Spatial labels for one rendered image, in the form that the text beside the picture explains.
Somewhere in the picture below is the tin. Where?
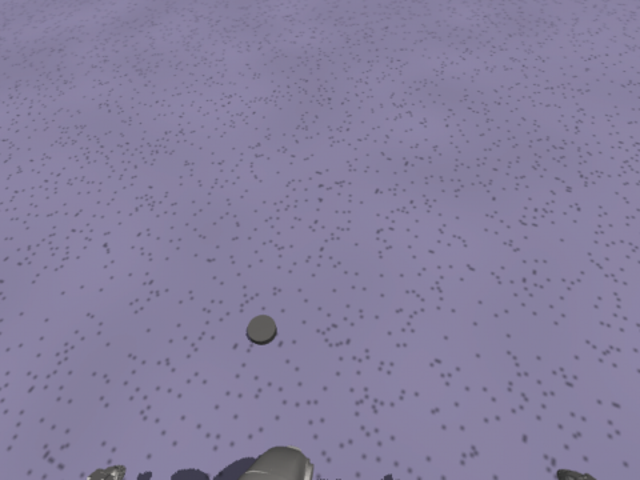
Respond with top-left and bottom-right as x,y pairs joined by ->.
247,315 -> 277,345

